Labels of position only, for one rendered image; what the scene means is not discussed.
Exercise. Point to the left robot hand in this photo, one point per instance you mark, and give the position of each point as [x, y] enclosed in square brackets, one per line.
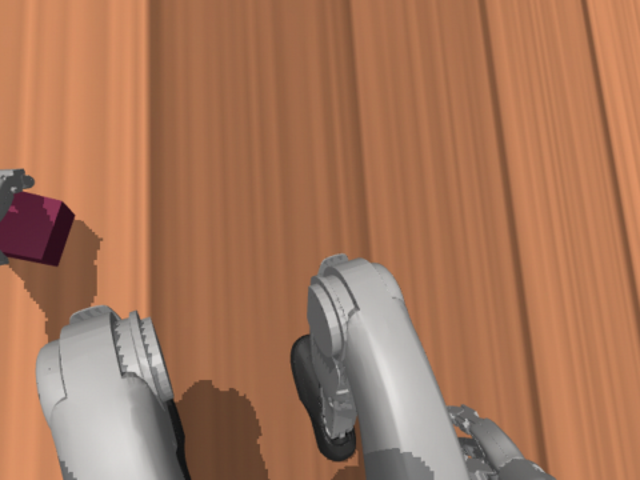
[12, 181]

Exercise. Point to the right robot arm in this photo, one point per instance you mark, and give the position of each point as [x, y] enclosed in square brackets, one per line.
[523, 469]

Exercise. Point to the left robot foot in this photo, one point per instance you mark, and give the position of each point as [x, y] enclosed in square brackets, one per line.
[180, 437]

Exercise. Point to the right robot hand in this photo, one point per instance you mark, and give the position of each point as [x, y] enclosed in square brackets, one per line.
[490, 447]

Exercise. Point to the cube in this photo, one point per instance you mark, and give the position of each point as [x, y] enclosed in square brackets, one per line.
[35, 229]

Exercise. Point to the right robot foot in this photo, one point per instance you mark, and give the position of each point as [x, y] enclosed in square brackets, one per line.
[308, 388]

